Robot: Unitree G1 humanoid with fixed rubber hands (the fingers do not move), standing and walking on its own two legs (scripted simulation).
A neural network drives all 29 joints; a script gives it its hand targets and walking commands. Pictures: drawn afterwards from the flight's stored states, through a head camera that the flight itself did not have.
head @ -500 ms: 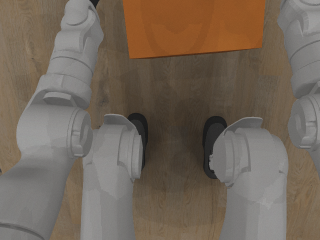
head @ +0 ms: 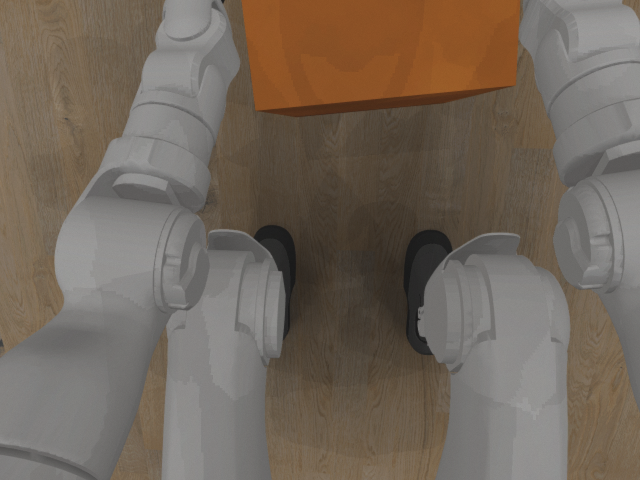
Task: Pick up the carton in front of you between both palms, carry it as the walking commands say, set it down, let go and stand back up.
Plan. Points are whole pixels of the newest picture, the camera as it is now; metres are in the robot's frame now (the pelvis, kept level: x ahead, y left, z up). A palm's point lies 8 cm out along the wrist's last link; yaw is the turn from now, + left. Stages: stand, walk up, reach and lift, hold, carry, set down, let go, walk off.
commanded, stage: reach and lift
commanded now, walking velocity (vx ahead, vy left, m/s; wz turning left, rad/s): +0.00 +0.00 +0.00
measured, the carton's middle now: (368, 6) +0.54 -0.02 -0.25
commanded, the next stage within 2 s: none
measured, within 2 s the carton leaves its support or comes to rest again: leaves its support in 0.20 s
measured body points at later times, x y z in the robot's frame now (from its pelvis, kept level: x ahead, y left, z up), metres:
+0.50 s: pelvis +0.01 +0.00 +0.02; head +0.30 -0.03 +0.36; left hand +0.54 +0.12 -0.06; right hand +0.54 -0.18 -0.07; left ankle +0.12 +0.14 -0.34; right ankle +0.11 -0.13 -0.34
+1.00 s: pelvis +0.02 +0.01 +0.15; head +0.25 -0.02 +0.53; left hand +0.50 +0.13 +0.09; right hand +0.49 -0.18 +0.09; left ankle +0.12 +0.14 -0.34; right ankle +0.11 -0.13 -0.34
